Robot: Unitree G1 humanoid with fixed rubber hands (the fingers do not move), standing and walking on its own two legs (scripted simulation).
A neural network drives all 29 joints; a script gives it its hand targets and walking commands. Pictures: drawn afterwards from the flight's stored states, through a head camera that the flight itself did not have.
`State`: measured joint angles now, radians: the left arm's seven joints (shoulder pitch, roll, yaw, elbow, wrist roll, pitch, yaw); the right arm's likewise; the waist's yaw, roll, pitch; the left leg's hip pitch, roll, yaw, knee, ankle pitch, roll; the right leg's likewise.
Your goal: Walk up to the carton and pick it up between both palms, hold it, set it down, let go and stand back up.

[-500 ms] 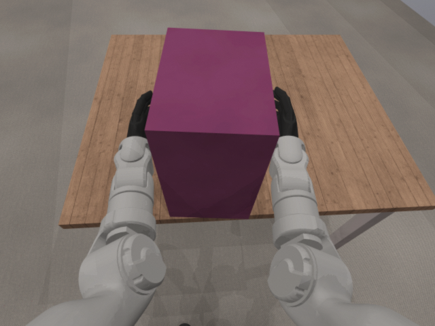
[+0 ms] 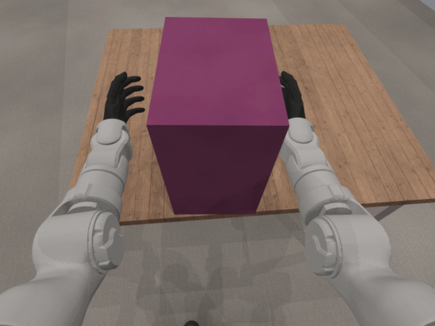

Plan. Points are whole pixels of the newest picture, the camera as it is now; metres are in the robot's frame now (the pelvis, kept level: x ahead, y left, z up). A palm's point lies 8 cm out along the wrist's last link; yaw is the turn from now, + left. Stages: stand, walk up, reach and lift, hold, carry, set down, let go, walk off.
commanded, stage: set down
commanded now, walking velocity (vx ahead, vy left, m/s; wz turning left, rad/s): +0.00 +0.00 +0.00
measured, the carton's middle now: (215, 127) +0.46 +0.05 +0.07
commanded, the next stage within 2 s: none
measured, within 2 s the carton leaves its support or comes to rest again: neither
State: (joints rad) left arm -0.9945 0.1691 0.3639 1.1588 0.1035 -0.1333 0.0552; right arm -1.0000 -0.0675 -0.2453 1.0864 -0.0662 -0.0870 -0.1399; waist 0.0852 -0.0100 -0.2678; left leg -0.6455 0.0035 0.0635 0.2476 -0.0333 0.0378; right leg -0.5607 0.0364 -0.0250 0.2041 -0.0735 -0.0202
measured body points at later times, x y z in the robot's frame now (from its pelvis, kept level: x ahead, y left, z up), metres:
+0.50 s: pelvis -0.03 -0.01 +0.00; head +0.01 +0.01 +0.45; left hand +0.44 +0.24 +0.19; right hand +0.47 -0.14 +0.20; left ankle +0.02 +0.09 -0.74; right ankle -0.02 -0.11 -0.74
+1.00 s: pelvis -0.02 -0.01 +0.00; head +0.01 +0.00 +0.45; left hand +0.45 +0.24 +0.26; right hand +0.48 -0.15 +0.26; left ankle +0.02 +0.09 -0.74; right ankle -0.02 -0.11 -0.74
